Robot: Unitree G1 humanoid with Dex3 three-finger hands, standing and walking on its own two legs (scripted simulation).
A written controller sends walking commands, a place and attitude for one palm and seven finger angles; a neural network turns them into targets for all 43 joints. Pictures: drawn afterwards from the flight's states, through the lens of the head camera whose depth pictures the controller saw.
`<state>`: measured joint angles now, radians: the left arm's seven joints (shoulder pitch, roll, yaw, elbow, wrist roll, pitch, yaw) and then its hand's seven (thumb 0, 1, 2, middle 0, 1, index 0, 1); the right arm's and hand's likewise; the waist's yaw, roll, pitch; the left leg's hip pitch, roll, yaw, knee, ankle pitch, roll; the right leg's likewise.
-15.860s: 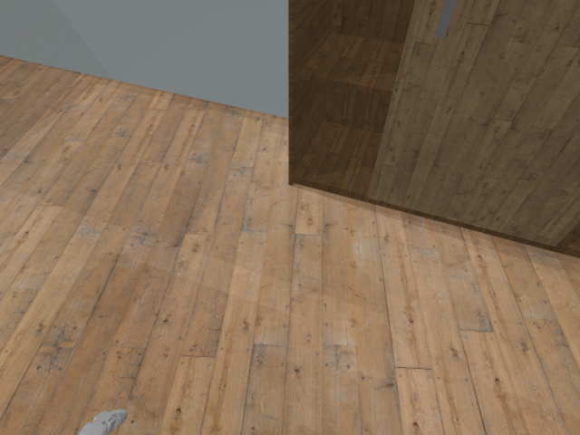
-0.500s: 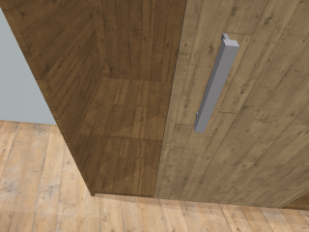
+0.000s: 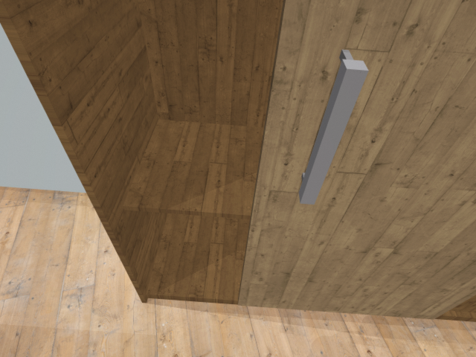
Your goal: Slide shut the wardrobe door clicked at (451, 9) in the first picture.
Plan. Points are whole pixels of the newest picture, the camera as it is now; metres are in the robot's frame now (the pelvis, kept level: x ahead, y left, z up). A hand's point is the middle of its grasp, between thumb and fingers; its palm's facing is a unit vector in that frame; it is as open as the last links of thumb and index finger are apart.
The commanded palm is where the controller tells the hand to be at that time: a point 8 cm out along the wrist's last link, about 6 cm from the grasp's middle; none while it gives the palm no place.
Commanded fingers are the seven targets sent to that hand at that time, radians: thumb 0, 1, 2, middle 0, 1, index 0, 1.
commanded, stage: look again from close up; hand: right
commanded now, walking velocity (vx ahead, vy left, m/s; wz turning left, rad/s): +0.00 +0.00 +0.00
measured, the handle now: (323, 136) +0.43 -0.11 +0.18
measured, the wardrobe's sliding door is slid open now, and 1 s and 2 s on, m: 0.38 0.38 0.38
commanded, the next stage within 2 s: raise the hand with hooked fingers in 0.84 s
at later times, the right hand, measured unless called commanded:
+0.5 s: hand out of the picture -0.05 -0.16 -0.17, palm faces +0.06 +0.98 -0.19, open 7.4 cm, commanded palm none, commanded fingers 0.00 -0.90 -0.90 0.20 0.30 0.20 0.30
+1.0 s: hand out of the picture -0.02 -0.19 -0.16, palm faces +0.13 +0.97 -0.18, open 7.4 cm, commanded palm +0.08 -0.24 -0.06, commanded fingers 0.00 -0.81 -0.86 0.21 0.36 0.21 0.36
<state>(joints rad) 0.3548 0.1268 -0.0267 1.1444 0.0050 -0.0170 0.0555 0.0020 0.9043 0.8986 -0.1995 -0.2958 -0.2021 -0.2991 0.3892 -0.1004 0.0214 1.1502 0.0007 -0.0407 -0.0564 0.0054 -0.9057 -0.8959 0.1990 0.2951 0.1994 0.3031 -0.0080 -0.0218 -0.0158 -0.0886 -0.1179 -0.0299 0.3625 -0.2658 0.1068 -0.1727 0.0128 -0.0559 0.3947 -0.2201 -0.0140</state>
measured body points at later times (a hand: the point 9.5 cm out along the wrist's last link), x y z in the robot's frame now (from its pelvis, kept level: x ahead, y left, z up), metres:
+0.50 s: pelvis +0.00 -0.01 +0.00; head -0.01 +0.00 +0.45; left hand -0.04 +0.19 -0.17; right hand -0.05 -0.22 -0.16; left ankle -0.05 +0.04 -0.74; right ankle -0.01 -0.11 -0.74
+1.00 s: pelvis -0.01 -0.03 +0.00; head +0.00 -0.01 +0.45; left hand -0.03 +0.18 -0.16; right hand -0.03 -0.24 -0.14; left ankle -0.05 +0.04 -0.74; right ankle -0.01 -0.11 -0.74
